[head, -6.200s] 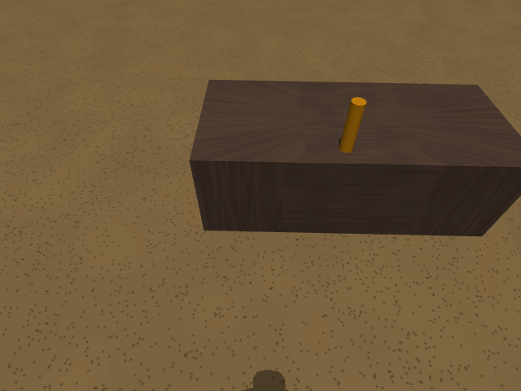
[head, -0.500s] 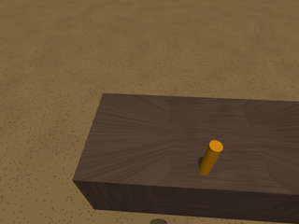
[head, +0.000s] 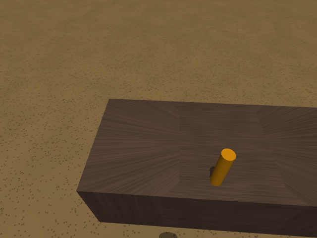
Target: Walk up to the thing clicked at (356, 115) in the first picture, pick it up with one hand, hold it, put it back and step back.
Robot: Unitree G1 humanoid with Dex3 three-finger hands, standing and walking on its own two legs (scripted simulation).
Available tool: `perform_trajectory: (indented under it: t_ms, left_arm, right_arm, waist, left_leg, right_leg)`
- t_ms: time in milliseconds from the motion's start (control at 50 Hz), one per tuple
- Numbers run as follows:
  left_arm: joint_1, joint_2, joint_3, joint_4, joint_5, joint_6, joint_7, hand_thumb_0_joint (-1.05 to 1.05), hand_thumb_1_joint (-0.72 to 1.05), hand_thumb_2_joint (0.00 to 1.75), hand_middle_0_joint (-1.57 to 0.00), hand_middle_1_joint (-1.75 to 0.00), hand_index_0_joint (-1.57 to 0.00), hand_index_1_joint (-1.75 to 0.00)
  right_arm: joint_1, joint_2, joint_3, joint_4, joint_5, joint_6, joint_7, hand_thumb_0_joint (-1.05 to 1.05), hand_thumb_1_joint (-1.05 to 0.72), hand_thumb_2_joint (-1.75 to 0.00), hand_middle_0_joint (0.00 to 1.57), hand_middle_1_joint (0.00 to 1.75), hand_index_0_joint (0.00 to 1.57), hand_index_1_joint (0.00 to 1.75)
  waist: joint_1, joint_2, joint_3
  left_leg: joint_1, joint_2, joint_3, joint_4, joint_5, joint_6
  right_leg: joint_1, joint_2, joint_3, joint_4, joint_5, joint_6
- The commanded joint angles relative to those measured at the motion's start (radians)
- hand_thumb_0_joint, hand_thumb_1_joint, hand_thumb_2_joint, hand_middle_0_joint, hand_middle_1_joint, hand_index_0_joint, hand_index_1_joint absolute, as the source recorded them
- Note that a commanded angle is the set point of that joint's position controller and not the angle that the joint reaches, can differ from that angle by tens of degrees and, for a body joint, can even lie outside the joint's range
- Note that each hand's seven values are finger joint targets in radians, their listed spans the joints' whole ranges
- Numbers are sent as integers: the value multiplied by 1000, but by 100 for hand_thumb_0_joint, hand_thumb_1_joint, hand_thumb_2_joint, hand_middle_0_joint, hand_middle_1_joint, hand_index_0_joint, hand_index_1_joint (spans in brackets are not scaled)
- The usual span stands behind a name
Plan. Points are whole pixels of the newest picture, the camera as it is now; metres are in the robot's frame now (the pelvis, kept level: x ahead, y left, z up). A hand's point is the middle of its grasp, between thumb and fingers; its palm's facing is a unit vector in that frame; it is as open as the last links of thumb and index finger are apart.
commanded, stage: stand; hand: right
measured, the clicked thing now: (221, 168) +0.45 -0.22 -0.23
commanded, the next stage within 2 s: go down in 0.70 s
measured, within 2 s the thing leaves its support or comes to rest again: neither
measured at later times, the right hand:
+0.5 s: hand out of the picture +0.07 -0.25 -0.16, palm faces -0.05 +0.94 -0.34, open 7.4 cm
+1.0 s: hand out of the picture +0.15 -0.23 -0.15, palm faces +0.05 +0.95 -0.32, open 10.0 cm
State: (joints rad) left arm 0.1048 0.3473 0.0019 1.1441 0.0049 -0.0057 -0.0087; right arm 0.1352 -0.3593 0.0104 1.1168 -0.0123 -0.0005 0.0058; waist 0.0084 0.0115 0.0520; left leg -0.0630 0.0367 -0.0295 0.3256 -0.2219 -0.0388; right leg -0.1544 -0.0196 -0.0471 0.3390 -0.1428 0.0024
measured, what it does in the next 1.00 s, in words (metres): stands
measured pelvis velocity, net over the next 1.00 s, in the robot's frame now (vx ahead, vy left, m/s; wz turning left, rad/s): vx -0.01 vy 0.01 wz -0.03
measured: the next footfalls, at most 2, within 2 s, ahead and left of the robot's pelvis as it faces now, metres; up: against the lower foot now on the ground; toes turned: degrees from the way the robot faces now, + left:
none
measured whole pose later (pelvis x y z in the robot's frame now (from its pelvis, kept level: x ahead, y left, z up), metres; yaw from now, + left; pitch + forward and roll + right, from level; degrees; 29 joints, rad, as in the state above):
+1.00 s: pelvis -0.01 +0.01 -0.01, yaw -2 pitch +2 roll +0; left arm 0.05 0.32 0.08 0.86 -0.06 -0.08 0.03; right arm -0.02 -0.31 -0.06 0.96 0.01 0.05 0.00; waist 0.01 -0.02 0.06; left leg -0.27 0.03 0.00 0.52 -0.30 -0.03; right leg -0.37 -0.03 -0.01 0.52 -0.20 0.01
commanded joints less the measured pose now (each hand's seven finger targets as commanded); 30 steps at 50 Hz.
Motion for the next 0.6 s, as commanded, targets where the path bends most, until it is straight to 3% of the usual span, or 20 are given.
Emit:
perform_trajectory:
  t_ms: [0, 100, 160, 300, 360, 500, 580]
  left_arm:
    - [-47, 228, 41, -59, 3, -23, 11, 0, 90, 90, -20, -30, -20, -30]
    - [-37, 220, 40, -60, 2, -26, 10, 0, 90, 90, -20, -30, -20, -30]
    - [-38, 226, 41, -59, 3, -25, 11, 0, 90, 90, -20, -30, -20, -30]
    - [-40, 218, 40, -61, 1, -25, 11, 0, 90, 90, -20, -30, -20, -30]
    - [-40, 222, 41, -61, 4, -26, 13, 0, 90, 90, -20, -30, -20, -30]
    - [-37, 223, 40, -60, 2, -26, 14, 0, 90, 90, -20, -30, -20, -30]
    - [-40, 218, 40, -62, 4, -25, 15, 0, 90, 90, -20, -30, -20, -30]
  right_arm:
    - [-19, -203, -44, -48, 1, -20, -11, 0, -90, -90, 20, 30, 20, 30]
    - [-24, -211, -44, -50, 2, -25, -12, 0, -90, -90, 20, 30, 20, 30]
    - [-31, -205, -46, -52, 3, -21, -12, 0, -90, -90, 20, 30, 20, 30]
    - [-25, -210, -43, -51, 2, -23, -13, 0, -90, -90, 20, 30, 20, 30]
    - [-27, -211, -44, -55, 2, -24, -15, 0, -90, -90, 20, 30, 20, 30]
    - [-29, -208, -43, -54, 4, -24, -16, 0, -90, -90, 20, 30, 20, 30]
    - [-30, -210, -44, -55, 3, -25, -19, 0, -90, -90, 20, 30, 20, 30]
  waist:
    - [-6, -12, -46]
    - [-2, -2, -61]
    - [-1, -15, -56]
    - [-3, 7, -71]
    - [-3, -2, -92]
    - [-3, -10, -86]
    - [-6, -2, -96]
  left_leg:
    - [-98, 89, -59, -73, 59, 51]
    - [-83, 93, -61, -66, 96, 50]
    - [-78, 89, -61, -65, 79, 50]
    - [-86, 91, -58, -63, 114, 48]
    - [-67, 98, -58, -58, 175, 47]
    - [-44, 98, -58, -56, 191, 46]
    - [-46, 103, -53, -49, 237, 49]
  right_leg:
    - [61, -118, 111, -59, 15, -23]
    - [72, -118, 111, -47, 81, -20]
    - [58, -115, 106, -52, 50, -20]
    - [89, -120, 108, -42, 112, -19]
    - [107, -122, 100, -26, 169, -22]
    - [85, -120, 97, -31, 168, -21]
    - [112, -126, 96, -13, 233, -20]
